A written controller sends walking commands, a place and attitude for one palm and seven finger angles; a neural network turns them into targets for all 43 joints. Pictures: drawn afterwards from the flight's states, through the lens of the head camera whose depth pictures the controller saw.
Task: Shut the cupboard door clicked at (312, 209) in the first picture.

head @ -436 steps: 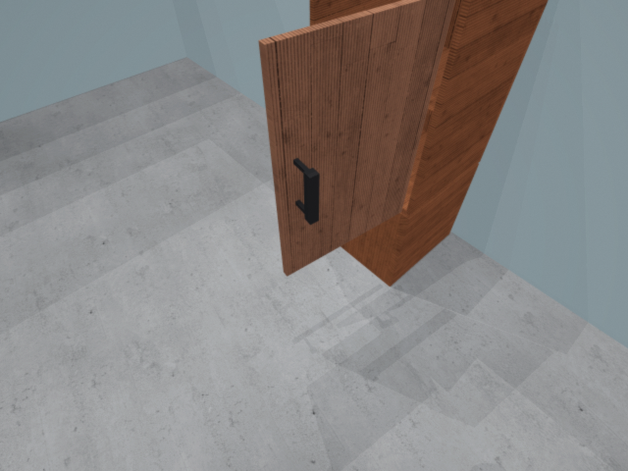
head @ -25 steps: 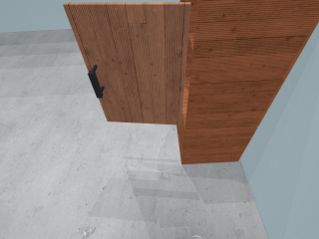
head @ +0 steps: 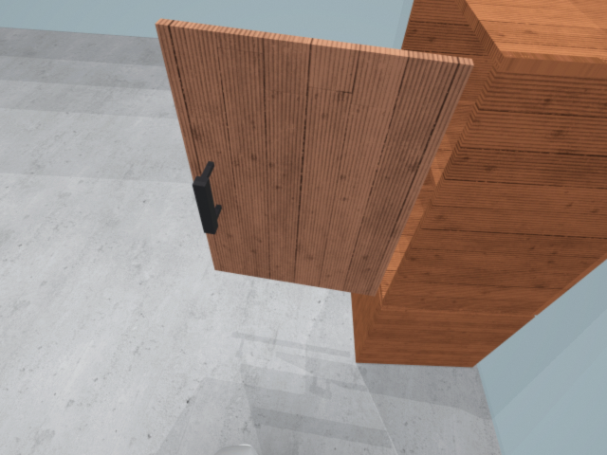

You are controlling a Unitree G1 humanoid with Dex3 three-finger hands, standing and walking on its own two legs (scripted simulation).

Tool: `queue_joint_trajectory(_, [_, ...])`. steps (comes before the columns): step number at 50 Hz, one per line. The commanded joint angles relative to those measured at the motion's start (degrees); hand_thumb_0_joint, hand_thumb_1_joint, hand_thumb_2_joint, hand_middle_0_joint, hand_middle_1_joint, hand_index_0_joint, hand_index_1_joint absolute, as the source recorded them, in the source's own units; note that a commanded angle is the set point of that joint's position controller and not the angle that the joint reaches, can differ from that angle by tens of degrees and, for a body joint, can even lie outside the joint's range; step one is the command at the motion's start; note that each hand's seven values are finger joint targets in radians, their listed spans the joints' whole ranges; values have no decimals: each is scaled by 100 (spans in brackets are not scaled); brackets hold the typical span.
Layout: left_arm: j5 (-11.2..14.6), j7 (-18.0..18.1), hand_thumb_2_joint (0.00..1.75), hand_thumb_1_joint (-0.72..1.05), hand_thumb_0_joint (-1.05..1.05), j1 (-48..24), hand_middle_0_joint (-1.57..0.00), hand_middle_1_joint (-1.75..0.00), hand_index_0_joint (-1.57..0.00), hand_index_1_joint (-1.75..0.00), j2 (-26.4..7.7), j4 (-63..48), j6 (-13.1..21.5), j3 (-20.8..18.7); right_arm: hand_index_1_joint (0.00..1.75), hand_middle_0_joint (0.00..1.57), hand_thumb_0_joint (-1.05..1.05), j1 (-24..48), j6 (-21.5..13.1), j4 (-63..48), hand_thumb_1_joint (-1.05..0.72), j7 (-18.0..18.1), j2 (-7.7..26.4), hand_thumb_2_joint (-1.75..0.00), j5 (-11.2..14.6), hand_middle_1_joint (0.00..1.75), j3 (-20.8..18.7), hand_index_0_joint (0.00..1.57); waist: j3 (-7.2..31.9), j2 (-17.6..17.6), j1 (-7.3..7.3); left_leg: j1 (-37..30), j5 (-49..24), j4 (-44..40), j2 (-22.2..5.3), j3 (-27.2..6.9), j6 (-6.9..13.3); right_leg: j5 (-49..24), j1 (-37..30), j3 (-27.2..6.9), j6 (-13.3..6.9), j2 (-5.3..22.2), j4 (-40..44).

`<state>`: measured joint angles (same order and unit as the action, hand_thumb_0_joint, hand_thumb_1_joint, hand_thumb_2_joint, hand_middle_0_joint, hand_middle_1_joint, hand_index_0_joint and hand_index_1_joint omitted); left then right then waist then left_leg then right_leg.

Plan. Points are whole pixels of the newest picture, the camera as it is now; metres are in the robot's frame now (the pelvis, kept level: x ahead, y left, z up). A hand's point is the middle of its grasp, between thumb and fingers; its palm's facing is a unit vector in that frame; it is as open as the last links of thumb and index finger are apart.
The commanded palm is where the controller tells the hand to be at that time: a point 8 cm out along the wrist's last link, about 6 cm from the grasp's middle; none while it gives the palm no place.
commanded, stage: come to a stop and stand still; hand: left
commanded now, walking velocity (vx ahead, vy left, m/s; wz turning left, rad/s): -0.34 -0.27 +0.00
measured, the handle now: (210, 198) +0.52 +0.23 -0.03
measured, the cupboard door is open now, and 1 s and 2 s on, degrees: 82 82 82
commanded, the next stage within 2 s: look again from close up in 0.84 s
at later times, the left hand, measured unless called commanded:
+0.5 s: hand out of the picture +0.12 +0.17 -0.15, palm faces -0.06 -0.96 -0.27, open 7.4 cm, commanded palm none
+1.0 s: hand out of the picture +0.03 +0.15 -0.16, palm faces -0.06 -0.97 -0.22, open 7.3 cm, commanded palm none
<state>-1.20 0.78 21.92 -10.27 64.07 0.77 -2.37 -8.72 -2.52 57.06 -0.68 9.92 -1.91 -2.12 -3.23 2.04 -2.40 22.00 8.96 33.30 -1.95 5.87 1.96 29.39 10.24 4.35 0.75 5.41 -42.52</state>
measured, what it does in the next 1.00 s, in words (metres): steps on the spot: right foot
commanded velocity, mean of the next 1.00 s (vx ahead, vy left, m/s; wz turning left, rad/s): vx -0.06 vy -0.04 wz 0.00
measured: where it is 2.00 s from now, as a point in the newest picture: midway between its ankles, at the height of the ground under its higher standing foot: outside the picture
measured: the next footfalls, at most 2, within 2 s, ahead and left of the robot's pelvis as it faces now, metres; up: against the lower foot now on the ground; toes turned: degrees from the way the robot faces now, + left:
right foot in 0.44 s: +0.03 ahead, -0.15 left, +0.00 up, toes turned -5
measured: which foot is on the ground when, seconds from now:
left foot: down 0.00-1.00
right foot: up 0.00-0.42, down 0.44-1.00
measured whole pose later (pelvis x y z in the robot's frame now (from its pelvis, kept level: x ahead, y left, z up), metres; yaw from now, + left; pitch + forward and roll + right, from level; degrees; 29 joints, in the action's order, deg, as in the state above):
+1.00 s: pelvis +0.01 -0.02 +0.01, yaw -3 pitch -2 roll +0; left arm -1.0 2.5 17.0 -9.6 60.7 0.3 1.2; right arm -14.4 0.4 58.7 0.9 10.2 -1.0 -0.4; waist -2.1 -0.8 0.9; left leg 13.0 15.1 30.0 -0.6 3.1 0.9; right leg 17.6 9.7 2.0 0.5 1.4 -29.2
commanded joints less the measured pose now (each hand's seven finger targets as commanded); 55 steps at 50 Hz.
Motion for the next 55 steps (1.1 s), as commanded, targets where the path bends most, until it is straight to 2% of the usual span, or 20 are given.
queue_joint_trajectory(1, [74,120,90,90,0,-11,-20,-30,-20,-30,-191,-414,-8,23,30,20,0,-655,42,-72,-90,297,884,-90,40,30,-50,20,431,-1264,277,-907,-2201,-1614,-1959,-1776,839,231,1273,-498,-28,31,-1751])
queue_joint_trajectory(4, [83,64,90,90,0,-38,-20,-30,-20,-30,-300,-370,-192,-20,30,20,0,-314,110,-28,-90,397,863,-90,60,30,-15,20,278,-639,171,-782,-3166,-1449,-1838,-1285,851,35,951,-380,62,-38,-1103])
queue_joint_trajectory(11, [9,29,90,90,0,-434,-20,-30,-20,-30,-438,-916,-434,-222,30,20,0,-289,277,-63,-90,431,1127,-90,33,30,-253,20,694,-894,242,-1170,-2795,-1291,-1954,-1145,942,-178,1458,-461,87,-299,-1529])
queue_joint_trajectory(17, [20,37,90,90,0,-572,-20,-30,-20,-30,-395,-1101,-374,-171,30,20,0,-262,327,-114,-90,330,1171,-90,22,30,-321,20,744,-1234,224,-936,-1961,-1178,-1694,-1080,714,-624,530,-156,-25,-369,185])
queue_joint_trajectory(19, [3,49,90,90,0,-392,-20,-30,-20,-30,-478,-1058,-302,-168,30,20,0,-348,347,-102,-90,280,1077,-90,65,30,-309,20,655,-926,129,-554,-1268,-877,-1351,-929,444,-1545,-166,-22,-63,-441,1366])
queue_joint_trajectory(20, [-15,70,90,90,0,-377,-20,-30,-20,-30,-701,-1067,-259,-184,30,20,0,-397,350,-119,-90,236,938,-90,105,30,-303,20,607,-428,115,-276,-518,-581,-1011,-758,163,-1988,-407,-416,-143,-130,2015])
queue_joint_trajectory(21, [-56,97,90,90,0,-536,-20,-30,-20,-30,-1063,-1126,-211,-222,30,20,0,-466,381,-207,-90,194,593,-90,146,30,-251,20,491,772,226,175,927,-41,-362,-203,-222,-2178,-302,-1491,-511,849,2487])
queue_joint_trajectory(22, [-47,83,90,90,0,-807,-20,-30,-20,-30,-1243,-1186,-188,-176,30,20,0,-337,447,-286,-90,151,446,-90,150,30,-174,20,277,1047,231,-70,1961,670,10,-153,-354,-2122,545,-1714,-936,1448,2834])
queue_joint_trajectory(23, [-57,85,90,90,0,-1004,-20,-30,-20,-30,-1172,-1216,-156,-140,30,20,0,-201,495,-327,-90,145,424,-90,115,30,-180,20,276,724,245,-120,1992,1104,64,-319,-327,-2655,707,-1567,-1070,1307,2721])
queue_joint_trajectory(25, [-15,129,90,90,0,-1300,-20,-30,-20,-30,-961,-1136,-91,-71,30,20,0,-478,506,-136,-90,183,420,-90,102,30,-142,20,316,1224,417,-212,1681,1129,16,-407,-347,-3699,419,-1135,-1025,945,2284])
queue_joint_trajectory(28, [48,110,90,90,0,-1250,-20,-30,-20,-30,-873,-973,-61,-32,30,20,0,-816,417,137,-90,187,395,-90,123,30,-83,20,386,749,451,-845,685,-335,18,-369,-380,-3712,185,-840,-717,650,1806])
queue_joint_trajectory(30, [124,76,90,90,0,-988,-20,-30,-20,-30,-607,-889,-83,27,30,20,0,-827,267,253,-90,214,622,-90,75,30,-40,20,396,-528,276,-1168,-1087,-1042,-615,-1102,-86,-2559,335,-616,-238,89,1591])
queue_joint_trajectory(33, [106,83,90,90,0,-890,-20,-30,-20,-30,-569,-659,-168,38,30,20,0,-572,226,369,-90,245,679,-90,88,30,8,20,74,-810,136,-548,-408,-1389,-640,-1213,-10,-1766,-135,-543,-146,-82,1888])
queue_joint_trajectory(37, [109,71,90,90,0,-756,-20,-30,-20,-30,-550,-456,-85,42,30,20,0,-760,206,534,-90,266,508,-90,112,30,16,20,295,-384,192,-971,-403,-1291,-440,-875,-150,-2120,-238,-640,-206,56,2209])
queue_joint_trajectory(38, [8,345,90,90,0,-152,-20,-30,-20,-30,-604,-389,36,98,30,20,0,-277,123,73,-90,229,657,-90,174,30,-5,20,57,-441,-3,-927,-670,29,-423,-572,-255,-3940,224,-1023,-178,374,2143])
queue_joint_trajectory(39, [1,325,90,90,0,-384,-20,-30,-20,-30,-829,-484,159,71,30,20,0,-569,126,-59,-90,217,449,-90,136,30,90,20,298,-304,364,-843,-490,-246,-281,-572,-309,-5415,-186,-1055,-358,660,1891])
queue_joint_trajectory(40, [52,286,90,90,0,-365,-20,-30,-20,-30,-782,-604,218,108,30,20,0,-1049,75,-18,-90,201,350,-90,93,30,88,20,1057,-108,414,-1054,-392,-457,-246,-541,-183,-5516,-672,-937,-437,555,1505])
queue_joint_trajectory(42, [75,255,90,90,0,-366,-20,-30,-20,-30,-647,-636,195,147,30,20,0,-1030,89,2,-90,224,476,-90,122,30,70,20,1178,142,362,-1253,-955,-405,-315,-624,-117,-4788,-618,-704,-377,348,1455])
queue_joint_trajectory(48, [34,181,90,90,0,-401,-20,-30,-20,-30,-592,-681,62,207,30,20,0,-744,192,-127,-90,166,584,-90,119,30,102,20,-312,52,340,-773,235,-937,-275,-809,-70,-1375,503,-783,-323,57,2122])
queue_joint_trajectory(55, [26,148,90,90,0,-220,-20,-30,-20,-30,-593,-688,45,212,30,20,0,-744,172,-91,-90,136,679,-90,102,30,111,20,-233,-362,303,-687,867,-1346,-275,-980,-26,-1021,440,-714,-261,-2,2174])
